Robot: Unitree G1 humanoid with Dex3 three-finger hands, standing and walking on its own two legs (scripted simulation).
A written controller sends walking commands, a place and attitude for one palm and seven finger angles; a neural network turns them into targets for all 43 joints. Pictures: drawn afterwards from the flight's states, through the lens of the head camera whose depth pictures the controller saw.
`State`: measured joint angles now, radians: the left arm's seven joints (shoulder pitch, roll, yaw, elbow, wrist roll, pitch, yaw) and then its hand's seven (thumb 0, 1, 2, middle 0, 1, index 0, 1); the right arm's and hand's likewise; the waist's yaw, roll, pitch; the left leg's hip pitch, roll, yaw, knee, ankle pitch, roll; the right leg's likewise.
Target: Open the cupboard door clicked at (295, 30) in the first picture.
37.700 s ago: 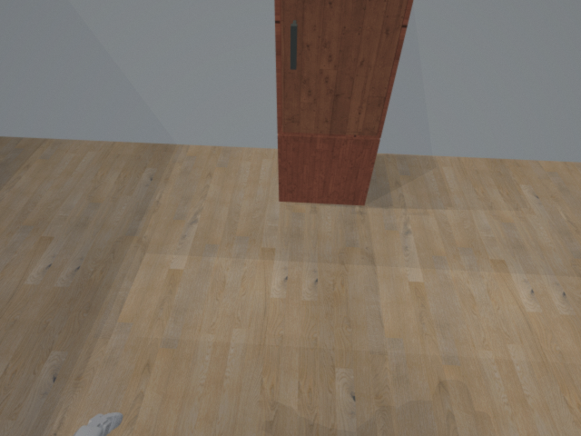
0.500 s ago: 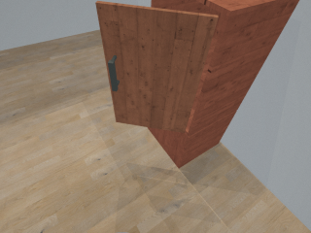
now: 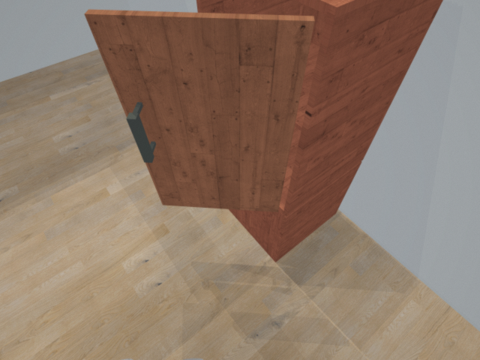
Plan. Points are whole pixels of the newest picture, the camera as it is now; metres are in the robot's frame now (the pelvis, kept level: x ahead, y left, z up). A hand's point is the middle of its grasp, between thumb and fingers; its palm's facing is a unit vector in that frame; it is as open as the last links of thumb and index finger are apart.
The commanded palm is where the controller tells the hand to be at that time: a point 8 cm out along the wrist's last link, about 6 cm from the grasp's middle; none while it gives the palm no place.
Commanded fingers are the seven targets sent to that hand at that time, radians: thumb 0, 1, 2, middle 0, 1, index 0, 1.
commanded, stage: come to a stop and stand still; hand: left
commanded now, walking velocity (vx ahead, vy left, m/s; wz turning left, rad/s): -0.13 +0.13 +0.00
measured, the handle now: (143, 133) +0.56 +0.24 +0.01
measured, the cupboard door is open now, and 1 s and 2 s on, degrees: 48 48 48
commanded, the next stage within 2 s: look again from close up in 0.56 s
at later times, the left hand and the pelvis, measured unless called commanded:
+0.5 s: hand out of the picture -0.01 +0.23 -0.17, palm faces +0.06 -0.98 -0.21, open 7.3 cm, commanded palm none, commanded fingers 0.00 0.90 0.90 -0.20 -0.30 -0.20 -0.30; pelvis -0.03 +0.04 +0.01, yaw -1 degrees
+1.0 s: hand out of the picture -0.01 +0.22 -0.16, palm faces -0.03 -0.97 -0.24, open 7.3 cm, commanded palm none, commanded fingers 0.00 0.90 0.90 -0.20 -0.30 -0.20 -0.30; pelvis -0.04 +0.03 +0.01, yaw -1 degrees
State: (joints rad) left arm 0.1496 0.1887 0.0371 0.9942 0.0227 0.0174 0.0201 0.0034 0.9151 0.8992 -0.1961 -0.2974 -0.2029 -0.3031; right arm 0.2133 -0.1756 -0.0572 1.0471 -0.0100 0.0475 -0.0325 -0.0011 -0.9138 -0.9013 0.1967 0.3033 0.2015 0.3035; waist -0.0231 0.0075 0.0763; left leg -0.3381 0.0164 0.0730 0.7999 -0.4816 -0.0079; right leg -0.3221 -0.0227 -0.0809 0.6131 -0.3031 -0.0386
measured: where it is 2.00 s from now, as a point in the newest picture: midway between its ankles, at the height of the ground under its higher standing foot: outside the picture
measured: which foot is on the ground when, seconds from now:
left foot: up 0.00-0.22, down 0.24-1.00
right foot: down 0.00-0.26, up 0.28-0.44, down 0.46-1.00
